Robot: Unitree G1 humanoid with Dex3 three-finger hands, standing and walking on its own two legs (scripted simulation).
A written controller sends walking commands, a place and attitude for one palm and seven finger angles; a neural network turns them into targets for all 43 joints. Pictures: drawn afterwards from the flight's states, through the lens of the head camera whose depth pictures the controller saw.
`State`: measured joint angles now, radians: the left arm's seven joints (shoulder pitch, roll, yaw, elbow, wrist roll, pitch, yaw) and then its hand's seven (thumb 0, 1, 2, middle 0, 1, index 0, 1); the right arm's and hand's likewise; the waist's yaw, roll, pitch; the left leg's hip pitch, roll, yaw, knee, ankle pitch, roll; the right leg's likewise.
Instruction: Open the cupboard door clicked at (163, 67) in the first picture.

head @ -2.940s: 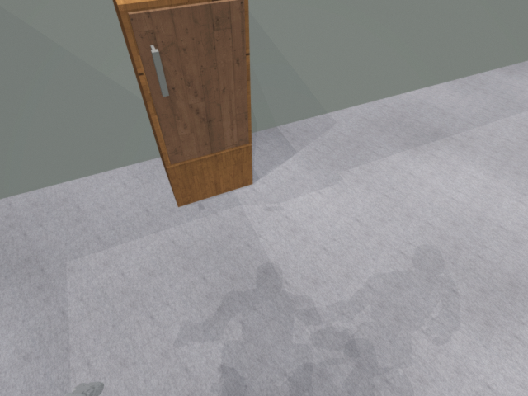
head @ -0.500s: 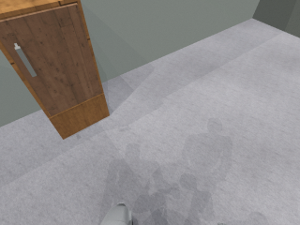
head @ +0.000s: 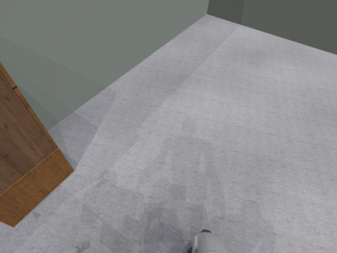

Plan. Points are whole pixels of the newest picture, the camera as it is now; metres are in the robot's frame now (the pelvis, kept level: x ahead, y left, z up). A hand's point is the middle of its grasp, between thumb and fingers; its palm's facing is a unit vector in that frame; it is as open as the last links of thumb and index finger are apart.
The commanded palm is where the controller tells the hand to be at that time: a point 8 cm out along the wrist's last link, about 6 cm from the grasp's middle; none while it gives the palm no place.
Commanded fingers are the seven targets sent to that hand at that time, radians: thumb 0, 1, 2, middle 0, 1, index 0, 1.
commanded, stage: walk to a spot facing it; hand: left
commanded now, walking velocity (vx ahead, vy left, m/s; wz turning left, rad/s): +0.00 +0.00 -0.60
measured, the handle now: out of the picture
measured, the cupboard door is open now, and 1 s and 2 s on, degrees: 0 0 0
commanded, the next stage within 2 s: turn to face it in 0.02 s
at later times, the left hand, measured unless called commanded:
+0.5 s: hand (108, 224) +0.22 +0.18 -0.19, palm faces +0.06 -0.99 -0.13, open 7.3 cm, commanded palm none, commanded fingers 0.00 0.90 0.90 -0.20 -0.30 -0.20 -0.30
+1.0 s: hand (86, 242) +0.17 +0.22 -0.15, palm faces +0.33 -0.91 -0.27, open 7.4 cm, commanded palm none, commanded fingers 0.00 0.90 0.90 -0.20 -0.30 -0.20 -0.30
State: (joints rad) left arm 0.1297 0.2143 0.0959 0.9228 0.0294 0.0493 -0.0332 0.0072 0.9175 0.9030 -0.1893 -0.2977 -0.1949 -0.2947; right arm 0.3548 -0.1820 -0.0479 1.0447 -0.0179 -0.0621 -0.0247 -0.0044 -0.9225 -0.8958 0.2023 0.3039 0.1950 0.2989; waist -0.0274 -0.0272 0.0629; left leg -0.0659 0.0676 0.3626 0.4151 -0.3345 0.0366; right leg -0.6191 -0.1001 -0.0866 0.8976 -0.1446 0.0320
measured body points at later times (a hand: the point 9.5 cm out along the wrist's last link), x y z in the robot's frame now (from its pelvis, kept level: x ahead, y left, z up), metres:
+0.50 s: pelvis +0.12 +0.01 -0.02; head +0.13 +0.04 +0.43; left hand +0.22 +0.23 -0.18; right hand +0.15 -0.23 -0.16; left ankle +0.14 +0.10 -0.74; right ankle +0.12 -0.12 -0.74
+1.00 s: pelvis +0.12 -0.01 +0.00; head +0.15 -0.01 +0.45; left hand +0.15 +0.27 -0.13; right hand +0.24 -0.25 -0.15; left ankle +0.14 +0.10 -0.74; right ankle +0.16 -0.16 -0.71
